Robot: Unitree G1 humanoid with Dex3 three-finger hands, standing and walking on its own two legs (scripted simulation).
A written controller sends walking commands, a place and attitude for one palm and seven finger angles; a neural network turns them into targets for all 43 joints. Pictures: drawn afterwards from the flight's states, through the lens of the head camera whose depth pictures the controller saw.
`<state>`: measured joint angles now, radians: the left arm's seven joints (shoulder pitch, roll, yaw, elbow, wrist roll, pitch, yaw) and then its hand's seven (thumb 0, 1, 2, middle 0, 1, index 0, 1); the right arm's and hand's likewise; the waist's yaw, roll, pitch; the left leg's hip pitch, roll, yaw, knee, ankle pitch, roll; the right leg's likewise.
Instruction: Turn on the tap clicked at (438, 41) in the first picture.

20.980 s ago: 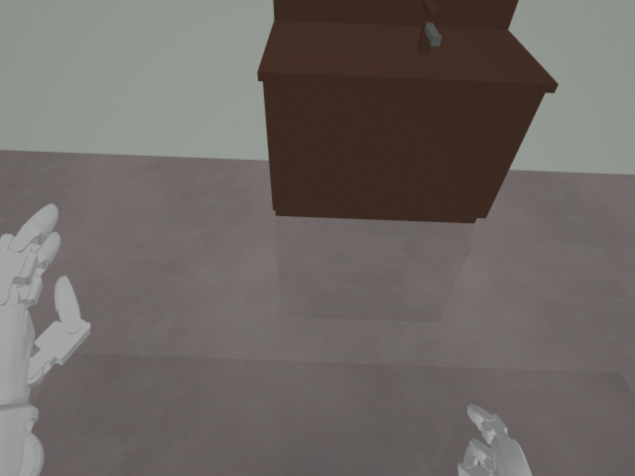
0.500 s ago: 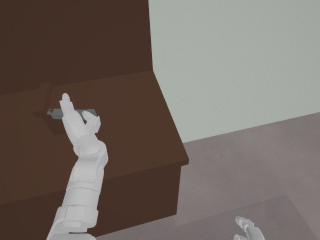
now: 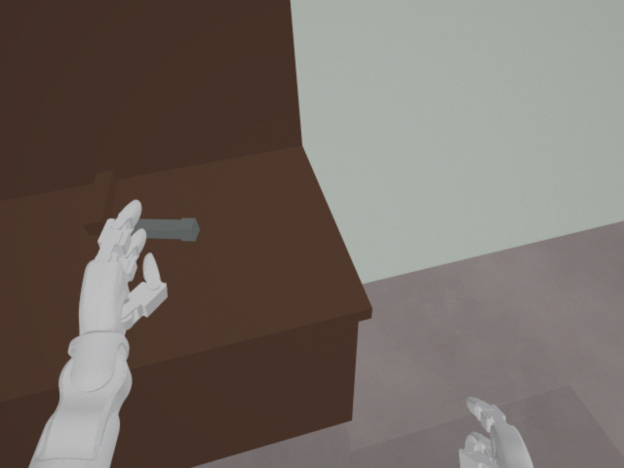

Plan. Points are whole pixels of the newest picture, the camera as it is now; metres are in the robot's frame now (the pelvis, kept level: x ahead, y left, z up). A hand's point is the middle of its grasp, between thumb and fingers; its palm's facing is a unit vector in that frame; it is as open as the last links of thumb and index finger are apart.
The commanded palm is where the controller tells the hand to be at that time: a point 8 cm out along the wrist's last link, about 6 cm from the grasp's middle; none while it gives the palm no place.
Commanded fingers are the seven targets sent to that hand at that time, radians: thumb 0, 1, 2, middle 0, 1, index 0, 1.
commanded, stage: draw the hand back beside the body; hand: left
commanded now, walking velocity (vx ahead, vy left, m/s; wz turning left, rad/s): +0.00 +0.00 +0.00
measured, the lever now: (188, 229) +0.47 +0.26 +0.03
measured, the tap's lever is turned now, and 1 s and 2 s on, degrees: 71 71 71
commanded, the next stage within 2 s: step back with the hand held close in 0.88 s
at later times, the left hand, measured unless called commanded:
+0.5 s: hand (100, 322) +0.22 +0.24 +0.14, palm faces +0.36 -0.87 -0.33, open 7.5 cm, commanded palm +0.17 +0.29 +0.16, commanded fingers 0.00 0.90 0.90 -0.20 -0.30 -0.20 -0.30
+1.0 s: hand (80, 337) +0.20 +0.25 +0.15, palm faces +0.40 -0.85 -0.35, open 7.4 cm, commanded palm +0.16 +0.29 +0.17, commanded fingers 0.00 0.90 0.90 -0.20 -0.30 -0.20 -0.30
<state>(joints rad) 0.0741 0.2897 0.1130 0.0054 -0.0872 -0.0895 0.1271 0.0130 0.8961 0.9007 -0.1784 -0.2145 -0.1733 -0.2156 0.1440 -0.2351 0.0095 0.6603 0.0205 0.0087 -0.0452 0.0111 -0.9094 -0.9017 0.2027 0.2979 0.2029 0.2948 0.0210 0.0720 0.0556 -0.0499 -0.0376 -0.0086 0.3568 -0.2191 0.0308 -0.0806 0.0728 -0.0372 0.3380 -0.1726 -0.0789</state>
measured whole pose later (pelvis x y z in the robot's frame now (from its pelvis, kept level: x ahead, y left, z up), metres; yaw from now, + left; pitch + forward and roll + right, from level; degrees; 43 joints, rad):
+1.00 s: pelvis +0.00 +0.01 +0.00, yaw +1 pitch -5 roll +0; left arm 0.43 0.33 0.24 -0.36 -0.09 -0.12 0.12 0.01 0.89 0.90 -0.21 -0.30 -0.21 -0.30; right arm 0.17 -0.22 0.00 0.65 0.01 -0.03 -0.04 0.01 -0.91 -0.90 0.20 0.30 0.20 0.30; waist 0.05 0.08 0.04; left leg -0.07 -0.04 -0.02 0.40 -0.25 0.04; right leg -0.08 0.07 -0.05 0.36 -0.19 -0.07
